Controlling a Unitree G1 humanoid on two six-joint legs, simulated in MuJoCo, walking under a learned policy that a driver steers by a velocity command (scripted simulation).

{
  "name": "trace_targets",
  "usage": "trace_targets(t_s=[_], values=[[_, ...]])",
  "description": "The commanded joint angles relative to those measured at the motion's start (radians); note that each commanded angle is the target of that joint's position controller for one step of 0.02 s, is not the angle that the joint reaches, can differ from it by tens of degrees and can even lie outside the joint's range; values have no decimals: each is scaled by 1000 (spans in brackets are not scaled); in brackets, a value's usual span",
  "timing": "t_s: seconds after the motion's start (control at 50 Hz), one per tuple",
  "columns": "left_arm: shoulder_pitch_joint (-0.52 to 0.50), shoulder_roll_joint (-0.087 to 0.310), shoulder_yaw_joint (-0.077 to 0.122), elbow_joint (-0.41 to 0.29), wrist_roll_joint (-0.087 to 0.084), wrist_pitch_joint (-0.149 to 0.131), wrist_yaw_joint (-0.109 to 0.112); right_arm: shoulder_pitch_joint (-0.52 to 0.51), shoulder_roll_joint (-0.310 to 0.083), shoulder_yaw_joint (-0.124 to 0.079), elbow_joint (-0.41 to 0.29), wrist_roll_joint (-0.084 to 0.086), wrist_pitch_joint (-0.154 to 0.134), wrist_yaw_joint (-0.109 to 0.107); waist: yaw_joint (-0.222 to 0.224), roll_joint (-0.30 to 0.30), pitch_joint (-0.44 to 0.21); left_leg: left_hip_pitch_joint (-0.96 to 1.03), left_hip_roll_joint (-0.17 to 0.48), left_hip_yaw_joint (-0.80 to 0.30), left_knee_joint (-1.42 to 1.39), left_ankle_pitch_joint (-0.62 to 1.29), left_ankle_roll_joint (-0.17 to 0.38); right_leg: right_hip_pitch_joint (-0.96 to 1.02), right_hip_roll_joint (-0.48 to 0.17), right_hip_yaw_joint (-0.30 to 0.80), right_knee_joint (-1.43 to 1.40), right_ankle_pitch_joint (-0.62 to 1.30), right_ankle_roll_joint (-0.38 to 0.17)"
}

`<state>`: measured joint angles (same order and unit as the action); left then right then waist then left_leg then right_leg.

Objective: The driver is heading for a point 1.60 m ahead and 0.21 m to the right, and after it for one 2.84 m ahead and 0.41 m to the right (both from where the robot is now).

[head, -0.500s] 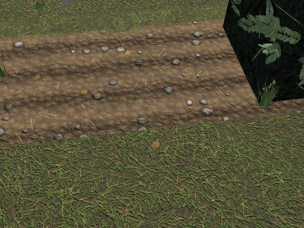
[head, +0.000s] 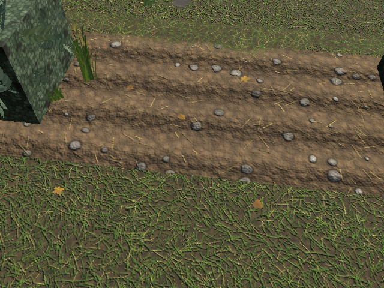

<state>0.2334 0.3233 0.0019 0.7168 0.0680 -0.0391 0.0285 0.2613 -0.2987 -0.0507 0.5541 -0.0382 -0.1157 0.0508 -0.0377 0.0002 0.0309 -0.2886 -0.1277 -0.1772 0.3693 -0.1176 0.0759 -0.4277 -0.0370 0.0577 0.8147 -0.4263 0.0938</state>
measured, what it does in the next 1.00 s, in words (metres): goes down: right foot, then left foot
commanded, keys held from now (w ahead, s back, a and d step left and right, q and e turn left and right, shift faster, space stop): w+q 0.12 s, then w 0.60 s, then w+e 0.28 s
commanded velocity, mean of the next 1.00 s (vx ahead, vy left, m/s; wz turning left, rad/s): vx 0.40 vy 0.00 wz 0.14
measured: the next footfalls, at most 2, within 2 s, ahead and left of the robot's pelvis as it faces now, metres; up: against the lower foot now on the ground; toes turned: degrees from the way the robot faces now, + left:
right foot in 0.12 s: +0.05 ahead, -0.14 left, +0.00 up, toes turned +6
left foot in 0.58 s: +0.20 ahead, +0.12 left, +0.00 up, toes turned +13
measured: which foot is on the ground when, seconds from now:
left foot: down 0.00-0.12, up 0.14-0.56, down 0.58-0.98, up 1.00-1.00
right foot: up 0.00-0.10, down 0.12-0.58, up 0.60-0.96, down 0.98-1.00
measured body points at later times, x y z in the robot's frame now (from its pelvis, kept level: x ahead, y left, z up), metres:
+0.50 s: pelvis +0.13 -0.02 -0.01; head +0.14 -0.02 +0.44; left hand +0.04 +0.21 -0.15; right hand +0.37 -0.19 -0.09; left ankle +0.19 +0.13 -0.69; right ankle +0.01 -0.15 -0.74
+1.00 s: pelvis +0.42 +0.05 -0.16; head +0.44 +0.04 +0.29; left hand +0.62 +0.28 -0.24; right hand +0.39 -0.21 -0.30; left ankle +0.19 +0.11 -0.71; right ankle +0.54 +0.00 -0.90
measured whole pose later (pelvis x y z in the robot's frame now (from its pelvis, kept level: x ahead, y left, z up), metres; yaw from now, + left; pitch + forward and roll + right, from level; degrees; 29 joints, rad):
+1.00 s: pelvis +0.42 +0.05 -0.16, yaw +6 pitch +2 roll +4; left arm 0.05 0.22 0.01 0.70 -0.03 -0.07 -0.09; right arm 0.50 -0.23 -0.02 0.90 0.01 -0.06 -0.03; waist -0.08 -0.05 -0.01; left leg -0.24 -0.03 0.16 1.41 -0.79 0.07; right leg -0.43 0.02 0.02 0.40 0.17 -0.11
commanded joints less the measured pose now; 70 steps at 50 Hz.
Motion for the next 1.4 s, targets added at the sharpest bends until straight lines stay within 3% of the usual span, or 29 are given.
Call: trace_targets(t_s=[0.02, 0.1, 0.16, 0.24, 0.36, 0.5, 0.54, 0.58, 0.6, 0.62, 0.64, 0.66, 0.7, 0.74, 0.76, 0.78, 0.8, 0.9, 0.96, 0.98, 1.0, 1.02, 1.06, 1.08, 1.14, 1.24, 1.36, 1.38, 1.4], values=[[-1, 76, 7, -67, 4, -22, 2, 19, -140, -41, -73, 5, 3, 3, -27, 96, -91, 94, 272, -349, -83, -315, 193, -25, 16, -19, -99, -16, -19], [84, 73, 2, -59, -30, -50, -22, -52, -127, -30, -58, 8, 30, 18, 48, 65, -72, -141, 196, -368, 18, -455, 173, 301, 57, -56, -368, 108, -91], [231, 192, 34, -41, 2, -95, -11, -78, 23, 19, -64, -41, 5, 21, 121, -116, -11, -694, 19, -77, 534, -460, -54, 568, -423, 655, -632, -40, -536], [78, 2, -20, -55, -55, -94, -19, -57, -45, -10, 29, -63, 27, -28, 76, -81, 4, -581, 159, 62, 712, -187, -114, 434, -222, 298, -691, -26, -336], [255, 72, 2, 47, -7, -92, -48, -168, 12, 10, 22, -38, 28, 37, 139, -64, 18, -463, 183, 192, 551, 11, -109, 398, -163, 36, -652, 500, -361], [237, 32, -10, 84, 24, -89, -53, -151, -7, 4, 2, -59, 17, 19, 87, -108, 17, -365, 173, 225, 612, -30, -43, 374, -200, 36, -486, 557, -339], [121, 117, 9, 51, 27, -92, -60, -29, -40, -13, 13, -52, 10, 12, -10, -95, 0, -44, 112, 302, 587, -105, -22, 189, -167, -32, -355, 744, -309], [-13, 168, 33, -6, 30, -98, -88, 445, -92, -51, 176, -42, -7, -10, -224, 49, -90, 541, 26, 376, 471, -74, 2, -208, -9, -140, 233, 650, -254], [90, -33, -8, 10, 55, -99, -114, 561, -99, -37, 220, -60, -13, -24, -183, 277, -212, 693, 173, 134, 365, 128, 172, -369, 156, -148, 746, -204, -192], [159, -114, -33, -18, 25, -105, -135, 559, -100, -1, 185, -65, -26, 4, -107, 220, -248, 664, 416, -306, 197, 407, 377, -479, 199, 121, 785, -240, -218], [-34, -43, -10, -104, -5, -102, -135, 403, -96, 0, 171, -48, -49, 22, -92, 151, 59, 377, 514, -489, 89, 121, 386, -674, 151, 164, 758, -131, -212], [-62, 23, 14, -93, 13, -87, -108, 267, -31, 25, 173, -23, -46, 23, -21, 39, 77, 201, 520, -476, 108, -160, 348, -659, 47, 149, 709, -23, -196], [28, -11, -10, -32, 60, -53, -89, 86, 84, 80, 162, -59, -13, 10, 73, -50, 48, -87, 442, -319, 133, -316, 297, -531, -40, 151, 489, 143, -172], [71, -60, -37, 12, 94, -45, -108, -17, 116, 101, 150, -78, -25, -43, 91, 26, 19, -291, 289, -86, 171, -263, 208, -329, -69, 88, 237, 591, -172], [63, -50, -30, 21, 58, -48, -112, 12, 82, 93, 151, -71, -42, -68, 73, 4, -50, -373, 204, 70, 220, -308, 155, -126, -46, 8, 70, 843, -155], [-73, -7, 10, -48, -158, -40, -82, 44, -107, 20, 210, 106, -29, -102, 112, 26, 53, -528, 207, 74, 171, -189, 118, 34, 35, -13, -29, 877, -151], [-111, -10, 1, -56, -172, -34, -69, 98, -119, 24, 235, 117, -25, -119, 90, 2, 28, -518, 225, 92, 206, -190, 108, 99, 53, -15, -54, 890, -124], [-280, -74, -2, -101, -111, -20, -112, 294, -1, 26, 316, 68, 30, -107, -64, 0, 42, -14, 268, 113, 474, -202, 52, -130, 23, -5, -376, 923, -148], [-35, -41, 36, -11, -110, -24, -126, 214, -42, 4, 317, 42, 70, -96, 65, 44, 2, 73, 321, 108, 761, 104, 58, 19, -22, -1, -494, 742, -210], [154, 23, 69, 56, -78, -25, -118, 199, -29, 3, 302, 43, 53, -79, 140, -73, -103, -46, 221, 231, 1065, 213, 33, 337, 43, -91, -496, 859, -259], [247, 70, 78, 93, -73, -22, -110, 303, 54, 16, 280, 18, 26, -49, 93, -254, -196, -594, 127, 250, 1540, -595, -35, 853, -120, 119, -178, 1154, -380], [296, 100, 90, 83, -90, -14, -93, 317, -21, 28, 223, 44, -5, -39, 141, -226, -374, -749, 148, 124, 1583, -634, -48, 1027, -232, 357, -132, 1007, -496], [234, 173, 121, 83, -81, 1, -46, 137, -22, 30, 113, 107, -40, -52, 137, -123, -384, -957, 168, 41, 1519, -401, -76, 948, -363, 723, -421, 204, -580], [92, 87, 92, 25, -75, -8, -37, 39, -85, 9, 104, 88, -35, -80, 89, 83, -264, -910, 205, 53, 1323, -224, -74, 711, -345, 727, -527, 62, -507], [-122, 39, 72, -20, -76, -30, -32, 28, -77, -13, 109, 14, 18, -111, -55, 52, -12, -529, 260, 43, 834, -130, -164, 50, -157, 448, -558, 371, -444], [35, 72, 98, 30, -98, -17, 0, -163, 26, 5, 59, 37, 18, -89, 52, -64, -94, -133, 141, 127, 308, 208, -178, -47, 1, 248, -536, 452, -357], [94, 22, 101, 17, -101, 8, -5, -147, -65, -43, 55, 54, -6, -69, 19, -83, -121, 36, 140, 81, 77, 15, -72, 136, -10, 399, -332, 193, -277], [75, -30, 85, 1, -91, -1, -14, -18, -106, -59, 74, 41, -11, -75, -44, -31, -202, 267, 261, -12, 92, -22, -12, 18, 43, 321, -127, 141, -236], [175, -78, 67, -21, -109, -13, -17, 109, -190, -81, 104, 21, -5, -77, -36, 244, -336, 596, 489, -368, 34, -219, 140, -265, 172, 161, 174, -103, -172]])
Keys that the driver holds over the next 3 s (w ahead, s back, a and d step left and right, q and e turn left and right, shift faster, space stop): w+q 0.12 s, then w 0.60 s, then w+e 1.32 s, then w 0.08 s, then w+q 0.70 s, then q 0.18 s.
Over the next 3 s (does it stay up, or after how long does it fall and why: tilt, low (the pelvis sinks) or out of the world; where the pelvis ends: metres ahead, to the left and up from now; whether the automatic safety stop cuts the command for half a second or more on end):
stays up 1.44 -0.26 -0.18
